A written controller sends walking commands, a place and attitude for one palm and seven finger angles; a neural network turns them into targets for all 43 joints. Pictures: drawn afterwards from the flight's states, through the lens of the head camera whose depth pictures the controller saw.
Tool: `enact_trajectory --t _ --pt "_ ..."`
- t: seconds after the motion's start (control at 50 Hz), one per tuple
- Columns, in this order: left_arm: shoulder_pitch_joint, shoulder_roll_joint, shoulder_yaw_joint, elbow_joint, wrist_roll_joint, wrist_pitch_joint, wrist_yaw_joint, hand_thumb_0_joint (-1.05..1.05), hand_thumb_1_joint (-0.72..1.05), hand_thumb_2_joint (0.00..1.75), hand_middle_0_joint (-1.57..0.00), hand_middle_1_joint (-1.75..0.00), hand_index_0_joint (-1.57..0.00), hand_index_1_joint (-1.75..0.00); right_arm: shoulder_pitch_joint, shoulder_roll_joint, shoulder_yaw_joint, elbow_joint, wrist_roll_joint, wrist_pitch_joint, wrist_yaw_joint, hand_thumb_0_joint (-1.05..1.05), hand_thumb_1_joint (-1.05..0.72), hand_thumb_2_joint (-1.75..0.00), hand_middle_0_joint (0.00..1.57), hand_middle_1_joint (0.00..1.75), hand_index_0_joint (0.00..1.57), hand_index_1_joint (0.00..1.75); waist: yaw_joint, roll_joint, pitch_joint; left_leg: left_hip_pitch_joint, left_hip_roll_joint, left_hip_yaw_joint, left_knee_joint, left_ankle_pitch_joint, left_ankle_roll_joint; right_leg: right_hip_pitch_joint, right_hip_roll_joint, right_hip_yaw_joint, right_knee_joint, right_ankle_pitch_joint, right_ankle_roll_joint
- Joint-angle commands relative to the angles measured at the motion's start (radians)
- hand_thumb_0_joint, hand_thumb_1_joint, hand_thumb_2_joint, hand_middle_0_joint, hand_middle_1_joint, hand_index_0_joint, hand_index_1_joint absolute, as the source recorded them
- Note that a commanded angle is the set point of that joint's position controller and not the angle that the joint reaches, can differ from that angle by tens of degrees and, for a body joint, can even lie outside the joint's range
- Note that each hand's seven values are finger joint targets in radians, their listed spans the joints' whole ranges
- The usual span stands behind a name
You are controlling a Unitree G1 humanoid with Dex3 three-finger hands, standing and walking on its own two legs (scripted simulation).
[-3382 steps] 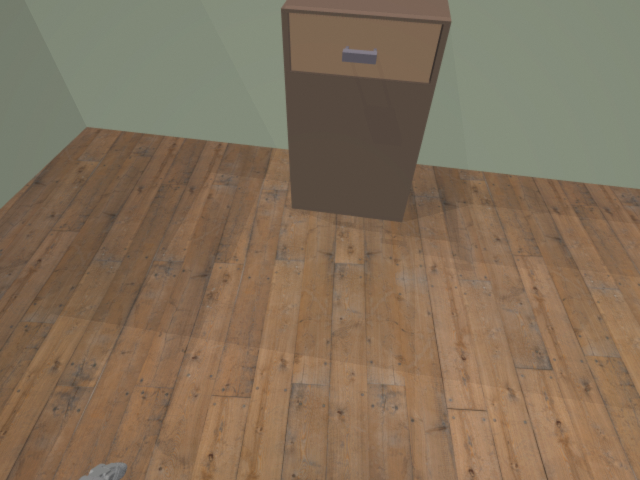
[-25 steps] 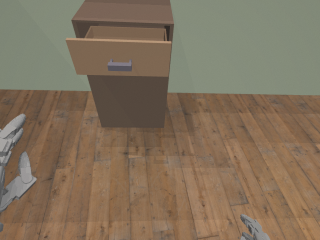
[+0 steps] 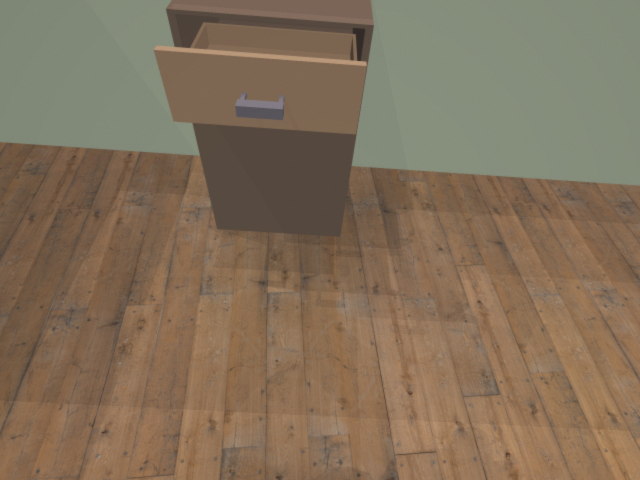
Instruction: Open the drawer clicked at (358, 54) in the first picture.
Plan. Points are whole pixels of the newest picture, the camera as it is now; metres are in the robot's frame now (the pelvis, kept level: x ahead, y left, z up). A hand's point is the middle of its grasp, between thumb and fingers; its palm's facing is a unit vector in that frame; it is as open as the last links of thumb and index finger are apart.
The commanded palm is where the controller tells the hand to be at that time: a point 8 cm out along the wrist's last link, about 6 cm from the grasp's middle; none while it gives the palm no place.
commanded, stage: let the arm hang, fingers relaxed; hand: left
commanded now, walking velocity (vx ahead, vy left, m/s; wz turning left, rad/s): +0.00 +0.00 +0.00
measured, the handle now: (261, 103) +0.87 +0.19 -0.04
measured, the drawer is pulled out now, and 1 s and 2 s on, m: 0.19 0.19 0.19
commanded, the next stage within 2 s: look to check the result in 0.58 s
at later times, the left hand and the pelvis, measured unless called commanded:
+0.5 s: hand out of the picture +0.11 +0.25 -0.15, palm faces -0.04 -0.94 -0.34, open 7.4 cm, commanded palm none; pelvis +0.01 +0.01 +0.00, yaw +0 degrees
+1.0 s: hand out of the picture +0.10 +0.24 -0.16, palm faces -0.04 -0.94 -0.33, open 7.4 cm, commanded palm none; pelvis +0.04 +0.00 +0.01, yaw +0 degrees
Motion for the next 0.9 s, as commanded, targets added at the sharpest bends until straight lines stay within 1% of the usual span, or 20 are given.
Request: enact_trajectory --t 0.0,0.04,0.08,0.1,0.12,0.14,0.16,0.22,0.28,0.3,0.38,0.42,0.48,0.56,0.68,0.72,0.76,0.78,0.84,0.88 --pt "-0.068 0.195 0.045 -0.034 -0.001 -0.035 0.020 0.00 0.90 0.90 -0.20 -0.30 -0.20 -0.30 -0.028 -0.169 -0.036 -0.037 -0.002 -0.029 -0.013 0.00 -0.90 -0.90 0.20 0.30 0.20 0.30 -0.020 0.089 -0.079 0.061 0.112 -0.145 -0.107 -0.056 0.016 -0.036 -0.140 0.144 -0.109 -0.036 -0.025" --pt "-0.069 0.203 0.047 -0.027 -0.002 -0.036 0.021 0.00 0.90 0.90 -0.20 -0.30 -0.20 -0.30 -0.027 -0.176 -0.038 -0.034 -0.002 -0.027 -0.013 0.00 -0.90 -0.90 0.20 0.30 0.20 0.30 -0.019 0.052 -0.072 0.067 0.114 -0.146 -0.109 -0.059 0.020 -0.046 -0.140 0.143 -0.116 -0.048 -0.026" --pt "-0.083 0.211 0.047 -0.023 -0.002 -0.035 0.020 0.00 0.90 0.90 -0.20 -0.30 -0.20 -0.30 -0.024 -0.180 -0.039 -0.022 -0.004 -0.028 -0.012 0.00 -0.90 -0.90 0.20 0.30 0.20 0.30 -0.019 0.052 -0.070 0.059 0.113 -0.150 -0.120 -0.068 0.021 -0.038 -0.142 0.143 -0.116 -0.053 -0.024" --pt "-0.089 0.217 0.047 -0.022 -0.002 -0.035 0.021 0.00 0.90 0.90 -0.20 -0.30 -0.20 -0.30 -0.027 -0.184 -0.040 -0.019 -0.004 -0.027 -0.011 0.00 -0.90 -0.90 0.20 0.30 0.20 0.30 -0.020 0.033 -0.063 0.059 0.114 -0.151 -0.126 -0.074 0.020 -0.044 -0.141 0.140 -0.116 -0.059 -0.023" --pt "-0.094 0.219 0.048 -0.022 -0.001 -0.036 0.021 0.00 0.90 0.90 -0.20 -0.30 -0.20 -0.30 -0.031 -0.187 -0.042 -0.018 -0.004 -0.028 -0.010 0.00 -0.90 -0.90 0.20 0.30 0.20 0.30 -0.019 0.043 -0.059 0.056 0.113 -0.151 -0.128 -0.076 0.021 -0.045 -0.144 0.142 -0.119 -0.061 -0.023" --pt "-0.093 0.228 0.049 -0.026 -0.001 -0.038 0.022 0.00 0.90 0.90 -0.20 -0.30 -0.20 -0.30 -0.031 -0.190 -0.041 -0.017 -0.002 -0.028 -0.009 0.00 -0.90 -0.90 0.20 0.30 0.20 0.30 -0.018 0.030 -0.077 0.065 0.113 -0.149 -0.124 -0.062 0.022 -0.038 -0.142 0.146 -0.119 -0.054 -0.023" --pt "-0.106 0.229 0.049 -0.026 -0.001 -0.039 0.022 0.00 0.90 0.90 -0.20 -0.30 -0.20 -0.30 -0.033 -0.188 -0.042 -0.014 -0.004 -0.030 -0.008 0.00 -0.90 -0.90 0.20 0.30 0.20 0.30 -0.020 0.035 -0.073 0.064 0.114 -0.148 -0.127 -0.049 0.022 -0.034 -0.146 0.141 -0.117 -0.042 -0.021" --pt "-0.126 0.241 0.049 -0.030 -0.001 -0.041 0.022 0.00 0.90 0.90 -0.20 -0.30 -0.20 -0.30 -0.043 -0.198 -0.041 -0.011 -0.004 -0.033 -0.005 0.00 -0.90 -0.90 0.20 0.30 0.20 0.30 -0.018 0.010 -0.071 0.067 0.116 -0.152 -0.135 -0.014 0.021 -0.027 -0.147 0.138 -0.116 -0.016 -0.017" --pt "-0.143 0.248 0.050 -0.038 0.000 -0.044 0.024 0.00 0.90 0.90 -0.20 -0.30 -0.20 -0.30 -0.053 -0.200 -0.040 -0.008 -0.005 -0.036 -0.003 0.00 -0.90 -0.90 0.20 0.30 0.20 0.30 -0.018 0.013 -0.086 0.076 0.117 -0.153 -0.140 0.022 0.021 -0.012 -0.150 0.139 -0.114 0.013 -0.014" --pt "-0.150 0.251 0.050 -0.041 0.000 -0.045 0.023 0.00 0.90 0.90 -0.20 -0.30 -0.20 -0.30 -0.059 -0.204 -0.039 -0.007 -0.004 -0.037 -0.002 0.00 -0.90 -0.90 0.20 0.30 0.20 0.30 -0.019 0.007 -0.078 0.076 0.118 -0.153 -0.142 0.032 0.020 -0.012 -0.151 0.135 -0.115 0.021 -0.012" --pt "-0.170 0.261 0.051 -0.050 0.001 -0.048 0.024 0.00 0.90 0.90 -0.20 -0.30 -0.20 -0.30 -0.074 -0.211 -0.037 -0.009 -0.005 -0.042 0.000 0.00 -0.90 -0.90 0.20 0.30 0.20 0.30 -0.019 0.021 -0.085 0.086 0.118 -0.151 -0.147 0.075 0.017 0.002 -0.153 0.136 -0.114 0.059 -0.008" --pt "-0.176 0.263 0.052 -0.054 0.002 -0.049 0.024 0.00 0.90 0.90 -0.20 -0.30 -0.20 -0.30 -0.084 -0.214 -0.037 -0.008 -0.004 -0.043 0.001 0.00 -0.90 -0.90 0.20 0.30 0.20 0.30 -0.019 0.031 -0.086 0.092 0.116 -0.150 -0.151 0.077 0.015 0.006 -0.156 0.138 -0.121 0.060 -0.008" --pt "-0.184 0.264 0.053 -0.059 0.002 -0.051 0.023 0.00 0.90 0.90 -0.20 -0.30 -0.20 -0.30 -0.093 -0.221 -0.037 -0.011 -0.005 -0.045 0.001 0.00 -0.90 -0.90 0.20 0.30 0.20 0.30 -0.020 0.026 -0.091 0.102 0.117 -0.149 -0.150 0.091 0.014 0.008 -0.156 0.139 -0.124 0.071 -0.006" --pt "-0.185 0.268 0.055 -0.061 0.002 -0.054 0.024 0.00 0.90 0.90 -0.20 -0.30 -0.20 -0.30 -0.100 -0.226 -0.036 -0.013 -0.004 -0.048 -0.001 0.00 -0.90 -0.90 0.20 0.30 0.20 0.30 -0.022 0.031 -0.120 0.132 0.120 -0.143 -0.142 0.149 0.013 0.028 -0.162 0.137 -0.124 0.131 -0.006" --pt "-0.183 0.269 0.056 -0.055 0.000 -0.055 0.025 0.00 0.90 0.90 -0.20 -0.30 -0.20 -0.30 -0.100 -0.231 -0.033 -0.015 -0.003 -0.049 -0.005 0.00 -0.90 -0.90 0.20 0.30 0.20 0.30 -0.024 0.048 -0.129 0.154 0.123 -0.136 -0.137 0.194 0.010 0.045 -0.164 0.138 -0.126 0.186 -0.009" --pt "-0.180 0.268 0.055 -0.051 -0.001 -0.054 0.025 0.00 0.90 0.90 -0.20 -0.30 -0.20 -0.30 -0.103 -0.235 -0.032 -0.016 -0.002 -0.048 -0.006 0.00 -0.90 -0.90 0.20 0.30 0.20 0.30 -0.025 0.056 -0.131 0.159 0.122 -0.135 -0.138 0.186 0.008 0.048 -0.163 0.140 -0.131 0.180 -0.010" --pt "-0.175 0.269 0.056 -0.048 -0.001 -0.055 0.026 0.00 0.90 0.90 -0.20 -0.30 -0.20 -0.30 -0.099 -0.234 -0.033 -0.015 -0.001 -0.047 -0.007 0.00 -0.90 -0.90 0.20 0.30 0.20 0.30 -0.026 0.049 -0.141 0.172 0.125 -0.133 -0.135 0.195 0.009 0.051 -0.165 0.136 -0.132 0.188 -0.009" --pt "-0.175 0.270 0.054 -0.045 -0.002 -0.054 0.026 0.00 0.90 0.90 -0.20 -0.30 -0.20 -0.30 -0.102 -0.234 -0.032 -0.016 -0.001 -0.047 -0.006 0.00 -0.90 -0.90 0.20 0.30 0.20 0.30 -0.024 0.059 -0.130 0.170 0.124 -0.130 -0.135 0.201 0.009 0.046 -0.165 0.136 -0.132 0.197 -0.009" --pt "-0.166 0.274 0.056 -0.044 -0.001 -0.056 0.027 0.00 0.90 0.90 -0.20 -0.30 -0.20 -0.30 -0.102 -0.238 -0.032 -0.018 0.001 -0.045 -0.007 0.00 -0.90 -0.90 0.20 0.30 0.20 0.30 -0.024 0.044 -0.132 0.176 0.124 -0.130 -0.131 0.205 0.009 0.048 -0.165 0.138 -0.135 0.214 -0.011" --pt "-0.167 0.271 0.054 -0.041 -0.002 -0.055 0.028 0.00 0.90 0.90 -0.20 -0.30 -0.20 -0.30 -0.101 -0.234 -0.032 -0.016 0.000 -0.043 -0.008 0.00 -0.90 -0.90 0.20 0.30 0.20 0.30 -0.026 0.048 -0.125 0.175 0.125 -0.127 -0.133 0.202 0.008 0.049 -0.166 0.136 -0.136 0.218 -0.010"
